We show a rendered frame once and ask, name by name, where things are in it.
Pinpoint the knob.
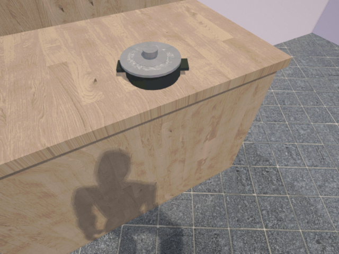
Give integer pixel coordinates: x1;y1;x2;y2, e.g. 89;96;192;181
142;45;158;58

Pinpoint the lid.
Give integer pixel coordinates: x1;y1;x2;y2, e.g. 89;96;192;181
120;42;181;78

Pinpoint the pot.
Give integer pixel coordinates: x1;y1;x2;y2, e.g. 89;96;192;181
116;58;189;90

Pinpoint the table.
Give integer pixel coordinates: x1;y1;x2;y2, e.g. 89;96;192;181
0;0;292;254

